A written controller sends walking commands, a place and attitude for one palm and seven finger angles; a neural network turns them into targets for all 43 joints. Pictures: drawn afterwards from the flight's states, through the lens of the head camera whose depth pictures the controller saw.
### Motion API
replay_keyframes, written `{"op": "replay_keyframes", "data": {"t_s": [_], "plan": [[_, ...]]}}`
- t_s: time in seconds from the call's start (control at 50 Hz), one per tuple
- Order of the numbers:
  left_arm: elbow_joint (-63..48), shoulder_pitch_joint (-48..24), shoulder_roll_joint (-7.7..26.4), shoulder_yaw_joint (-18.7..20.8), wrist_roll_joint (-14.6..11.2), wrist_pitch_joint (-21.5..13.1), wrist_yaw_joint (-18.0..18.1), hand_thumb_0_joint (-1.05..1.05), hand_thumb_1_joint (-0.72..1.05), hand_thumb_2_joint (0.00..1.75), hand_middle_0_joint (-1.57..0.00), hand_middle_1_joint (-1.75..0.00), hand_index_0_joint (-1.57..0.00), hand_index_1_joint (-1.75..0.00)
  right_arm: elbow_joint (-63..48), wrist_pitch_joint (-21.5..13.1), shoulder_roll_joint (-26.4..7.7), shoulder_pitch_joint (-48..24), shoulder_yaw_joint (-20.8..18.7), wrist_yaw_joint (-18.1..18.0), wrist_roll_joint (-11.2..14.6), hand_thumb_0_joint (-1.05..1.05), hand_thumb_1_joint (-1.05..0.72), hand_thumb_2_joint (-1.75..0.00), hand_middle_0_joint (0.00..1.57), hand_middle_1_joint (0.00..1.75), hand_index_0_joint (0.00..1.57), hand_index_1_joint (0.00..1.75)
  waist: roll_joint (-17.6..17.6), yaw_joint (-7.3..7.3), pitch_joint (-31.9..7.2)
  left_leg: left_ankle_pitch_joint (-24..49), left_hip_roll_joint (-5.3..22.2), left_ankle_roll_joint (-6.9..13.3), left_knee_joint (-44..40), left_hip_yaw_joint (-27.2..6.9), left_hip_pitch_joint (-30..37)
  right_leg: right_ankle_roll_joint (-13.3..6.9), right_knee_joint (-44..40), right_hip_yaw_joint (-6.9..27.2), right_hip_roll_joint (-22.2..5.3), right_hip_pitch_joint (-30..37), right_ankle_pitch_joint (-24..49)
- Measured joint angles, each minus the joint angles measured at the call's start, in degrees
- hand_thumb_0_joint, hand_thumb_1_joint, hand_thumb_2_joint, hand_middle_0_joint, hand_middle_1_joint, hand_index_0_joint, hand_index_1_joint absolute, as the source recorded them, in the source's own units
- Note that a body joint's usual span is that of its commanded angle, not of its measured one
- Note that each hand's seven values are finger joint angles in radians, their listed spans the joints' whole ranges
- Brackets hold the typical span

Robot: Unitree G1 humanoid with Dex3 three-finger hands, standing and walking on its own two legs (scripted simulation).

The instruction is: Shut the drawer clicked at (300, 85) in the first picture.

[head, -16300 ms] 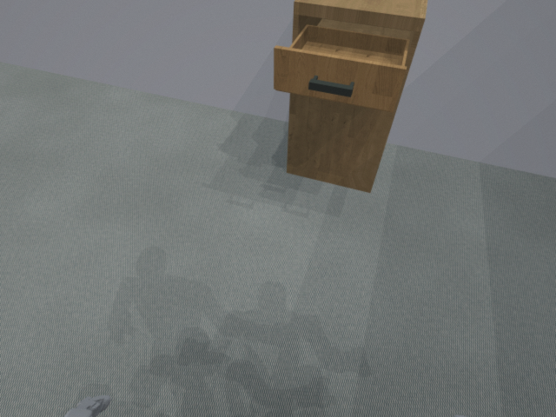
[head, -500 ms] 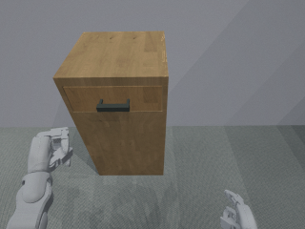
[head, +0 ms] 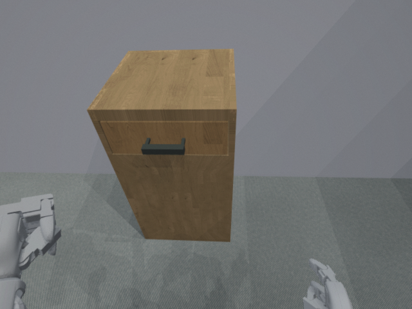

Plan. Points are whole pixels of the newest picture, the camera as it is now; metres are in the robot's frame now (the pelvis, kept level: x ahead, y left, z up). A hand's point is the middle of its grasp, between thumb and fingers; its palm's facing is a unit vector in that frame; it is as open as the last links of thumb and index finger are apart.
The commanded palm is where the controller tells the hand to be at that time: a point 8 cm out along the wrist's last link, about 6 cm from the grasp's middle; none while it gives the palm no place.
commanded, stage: step back with the hand held close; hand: left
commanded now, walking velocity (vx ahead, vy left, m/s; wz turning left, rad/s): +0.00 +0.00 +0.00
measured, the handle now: (164, 145) +0.60 +0.22 -0.06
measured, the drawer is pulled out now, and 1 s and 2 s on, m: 0.00 0.00 0.00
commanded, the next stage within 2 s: stop stepping back and stand still in 1.32 s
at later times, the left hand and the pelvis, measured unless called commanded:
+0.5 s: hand (61, 227) +0.19 +0.25 +0.14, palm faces +0.23 -0.84 -0.50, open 3.3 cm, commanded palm +0.12 +0.30 +0.17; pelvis -0.02 +0.02 +0.00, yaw -2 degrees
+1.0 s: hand (3, 292) +0.09 +0.26 +0.16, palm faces +0.35 -0.84 -0.41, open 3.3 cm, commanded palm +0.02 +0.31 +0.17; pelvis -0.11 +0.03 -0.01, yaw +0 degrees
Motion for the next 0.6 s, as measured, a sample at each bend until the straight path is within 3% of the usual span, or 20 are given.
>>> {"op": "replay_keyframes", "data": {"t_s": [0.16, 0.26, 0.4, 0.6], "plan": [[-1.27, -0.53, 0.33, -0.84, 0.51, 0.38, 0.20, 0.02, 0.89, 0.90, -1.40, -1.60, -1.41, -1.60, -0.15, -1.32, 0.16, 0.57, 0.20, -0.08, -0.40, 0.02, -0.91, -0.90, 0.20, 0.30, 0.20, 0.30, -0.78, -0.34, -0.09, -0.37, 0.16, -0.12, -0.04, 0.35, 0.16, -0.11, 0.17, 0.37, 0.15, -0.08, -0.37], [-1.57, -0.89, 2.21, 4.00, 1.31, -4.34, 0.30, 0.01, 0.89, 0.90, -1.40, -1.60, -1.41, -1.60, -1.11, 1.34, -0.03, -1.02, -0.47, 1.02, -0.83, 0.01, -0.90, -0.90, 0.20, 0.30, 0.20, 0.30, -0.85, -2.15, 0.16, -0.19, 0.64, -0.01, 0.06, 1.04, -1.94, 0.13, -1.01, 1.08, 0.60, -1.90, 0.90], [-1.78, 2.82, 2.32, 2.77, 1.79, -4.35, -0.31, 0.01, 0.89, 0.90, -1.40, -1.60, -1.41, -1.60, -2.63, 5.11, -0.74, -2.04, -2.49, 1.43, -0.53, 0.01, -0.91, -0.90, 0.20, 0.30, 0.20, 0.30, -1.88, -4.42, 1.81, 1.76, -0.37, 1.06, -1.50, 2.53, -4.64, 1.26, -0.79, 2.47, -0.45, -5.76, 2.33], [-8.92, 6.28, 6.49, 5.68, 1.88, -4.91, 1.10, 0.01, 0.89, 0.90, -1.40, -1.60, -1.41, -1.60, -4.01, 5.56, 0.58, -0.82, -2.32, 0.51, -0.62, 0.01, -0.91, -0.90, 0.20, 0.30, 0.20, 0.30, -4.75, -3.84, 1.96, 2.95, -1.25, 1.98, 0.86, 2.67, -8.42, 2.08, 2.46, 2.46, -1.45, -9.82, 3.02]]}}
